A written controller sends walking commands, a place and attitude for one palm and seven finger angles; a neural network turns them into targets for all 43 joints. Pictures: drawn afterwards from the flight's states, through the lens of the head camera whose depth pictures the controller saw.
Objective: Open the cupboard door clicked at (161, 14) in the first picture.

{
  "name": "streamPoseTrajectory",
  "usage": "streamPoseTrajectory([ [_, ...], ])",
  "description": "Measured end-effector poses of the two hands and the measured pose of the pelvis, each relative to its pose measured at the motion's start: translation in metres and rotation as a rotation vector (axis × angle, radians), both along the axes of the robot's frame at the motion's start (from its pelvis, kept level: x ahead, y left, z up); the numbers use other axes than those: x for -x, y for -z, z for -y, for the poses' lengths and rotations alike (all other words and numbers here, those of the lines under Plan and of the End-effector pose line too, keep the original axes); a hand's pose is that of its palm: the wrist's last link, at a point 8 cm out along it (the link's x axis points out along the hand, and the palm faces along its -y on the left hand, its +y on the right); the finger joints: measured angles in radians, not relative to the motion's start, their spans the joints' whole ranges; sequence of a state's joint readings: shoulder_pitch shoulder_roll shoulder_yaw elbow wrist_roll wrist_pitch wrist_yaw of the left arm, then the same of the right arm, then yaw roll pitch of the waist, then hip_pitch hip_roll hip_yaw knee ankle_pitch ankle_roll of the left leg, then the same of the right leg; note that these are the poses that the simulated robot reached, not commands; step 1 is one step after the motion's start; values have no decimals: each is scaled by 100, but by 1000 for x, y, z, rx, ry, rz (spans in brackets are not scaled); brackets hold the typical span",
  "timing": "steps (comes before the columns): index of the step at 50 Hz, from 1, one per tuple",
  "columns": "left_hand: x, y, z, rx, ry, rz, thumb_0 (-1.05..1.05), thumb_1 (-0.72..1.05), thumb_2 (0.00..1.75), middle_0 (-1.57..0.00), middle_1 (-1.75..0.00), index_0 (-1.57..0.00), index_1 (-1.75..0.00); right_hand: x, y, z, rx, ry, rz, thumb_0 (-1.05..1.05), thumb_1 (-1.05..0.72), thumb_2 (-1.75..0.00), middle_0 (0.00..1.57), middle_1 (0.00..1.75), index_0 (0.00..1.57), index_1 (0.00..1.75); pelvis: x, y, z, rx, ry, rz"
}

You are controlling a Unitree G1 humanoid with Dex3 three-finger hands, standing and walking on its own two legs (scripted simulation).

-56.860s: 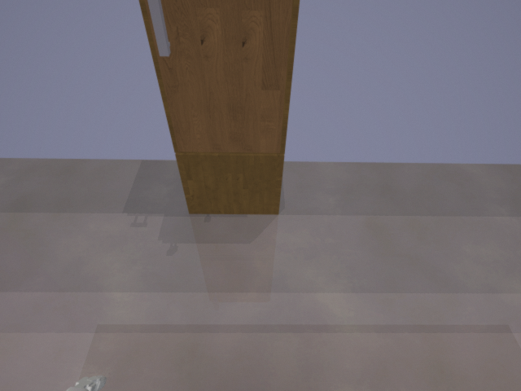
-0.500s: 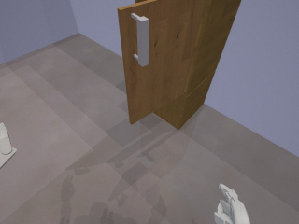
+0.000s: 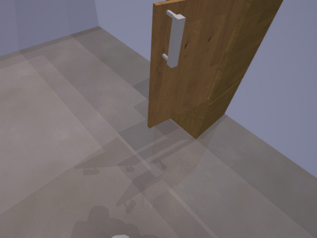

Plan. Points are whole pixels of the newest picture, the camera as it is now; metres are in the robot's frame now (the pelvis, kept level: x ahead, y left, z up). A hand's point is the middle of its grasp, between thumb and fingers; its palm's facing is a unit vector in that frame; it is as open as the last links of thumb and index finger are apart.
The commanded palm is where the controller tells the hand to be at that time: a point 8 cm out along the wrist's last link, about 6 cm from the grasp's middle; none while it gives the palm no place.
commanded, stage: let the arm hang, fingers relaxed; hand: left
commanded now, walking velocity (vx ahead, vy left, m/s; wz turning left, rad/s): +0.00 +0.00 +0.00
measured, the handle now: (171, 40) +0.67 +0.01 +0.16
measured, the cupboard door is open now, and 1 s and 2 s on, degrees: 80 80 80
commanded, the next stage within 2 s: look to check the result in 0.70 s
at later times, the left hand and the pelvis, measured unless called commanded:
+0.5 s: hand out of the picture -0.01 +0.19 -0.16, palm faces +0.00 -0.98 -0.20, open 7.4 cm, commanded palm none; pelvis +0.00 +0.02 +0.01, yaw -2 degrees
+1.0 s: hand out of the picture -0.01 +0.18 -0.16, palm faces +0.01 -0.98 -0.20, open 7.4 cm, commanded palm none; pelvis +0.01 +0.02 +0.01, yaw -2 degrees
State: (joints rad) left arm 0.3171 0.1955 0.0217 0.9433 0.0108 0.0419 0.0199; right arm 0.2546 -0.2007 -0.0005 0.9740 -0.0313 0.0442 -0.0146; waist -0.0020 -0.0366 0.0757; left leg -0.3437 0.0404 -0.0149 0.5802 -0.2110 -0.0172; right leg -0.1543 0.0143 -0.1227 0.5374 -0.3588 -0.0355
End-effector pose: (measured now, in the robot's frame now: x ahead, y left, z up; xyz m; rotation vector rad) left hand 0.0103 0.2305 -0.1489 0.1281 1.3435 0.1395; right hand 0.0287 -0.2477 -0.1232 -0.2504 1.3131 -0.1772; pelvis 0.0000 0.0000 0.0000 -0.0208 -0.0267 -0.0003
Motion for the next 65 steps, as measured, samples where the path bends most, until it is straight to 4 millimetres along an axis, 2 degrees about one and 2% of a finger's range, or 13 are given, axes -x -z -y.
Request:
streamPoseTrajectory([
  [6, 46, -15, -16, -36, -23, -130, 0, 94, 90, -21, -30, -21, -30, 25, 12, -26, -68, 36, -63, 1, -91, -90, 20, 30, 19, 30, 4, -6, -11, 1, 8, 2],
  [12, 59, -26, -27, -77, -26, -169, 1, 92, 90, -20, -30, -20, -30, 38, 22, -46, -124, 67, -84, 1, -93, -90, 21, 30, 20, 30, 5, -9, -18, -11, 21, 7],
  [18, 48, -25, -25, -77, -11, -142, 1, 91, 90, -20, -30, -20, -30, 49, 24, -54, -148, 94, -96, 1, -92, -90, 21, 30, 20, 30, 4, -10, -19, -18, 31, 14],
  [29, 12, -14, 0, -7, 15, -62, 0, 91, 90, -20, -30, -20, -30, 59, 20, -60, -143, 121, -118, 1, -91, -90, 20, 30, 19, 30, -1, -10, -19, -22, 35, 15],
  [35, 10, -13, 5, 3, 14, -72, 1, 91, 90, -20, -30, -20, -30, 58, 19, -61, -142, 128, -124, 1, -91, -90, 20, 30, 19, 30, -3, -11, -18, -22, 36, 11],
  [50, 23, -18, -1, -24, -11, -133, 0, 91, 90, -20, -30, -20, -30, 40, 19, -55, -138, 117, -123, 1, -92, -90, 20, 30, 19, 30, -13, -11, -15, -24, 37, 2],
  [65, 0, -18, 1, -27, 5, -89, 0, 91, 90, -20, -30, -20, -30, 14, 16, -36, -107, 96, -77, 1, -91, -90, 20, 30, 19, 30, -20, -12, -9, -27, 36, 3],
])
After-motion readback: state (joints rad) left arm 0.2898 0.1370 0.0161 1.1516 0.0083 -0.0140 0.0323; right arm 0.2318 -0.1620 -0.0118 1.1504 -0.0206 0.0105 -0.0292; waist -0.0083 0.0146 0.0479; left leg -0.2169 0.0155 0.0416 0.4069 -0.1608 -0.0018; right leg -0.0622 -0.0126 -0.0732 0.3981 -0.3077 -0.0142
